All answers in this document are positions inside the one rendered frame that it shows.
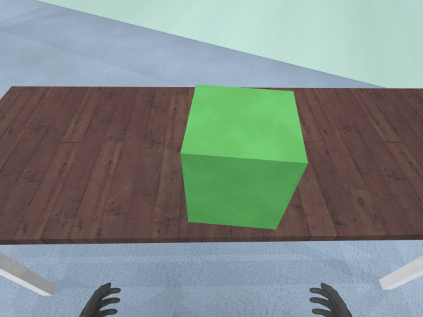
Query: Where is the left robot hand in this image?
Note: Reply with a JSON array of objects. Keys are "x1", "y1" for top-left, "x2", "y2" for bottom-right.
[{"x1": 79, "y1": 283, "x2": 121, "y2": 317}]

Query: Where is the right robot hand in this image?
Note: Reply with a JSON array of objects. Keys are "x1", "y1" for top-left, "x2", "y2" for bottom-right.
[{"x1": 309, "y1": 283, "x2": 352, "y2": 317}]

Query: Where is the table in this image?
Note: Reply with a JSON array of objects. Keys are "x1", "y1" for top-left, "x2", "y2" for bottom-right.
[{"x1": 0, "y1": 87, "x2": 423, "y2": 296}]

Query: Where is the carton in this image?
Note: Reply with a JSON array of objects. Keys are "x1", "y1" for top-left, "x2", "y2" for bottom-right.
[{"x1": 180, "y1": 85, "x2": 308, "y2": 230}]

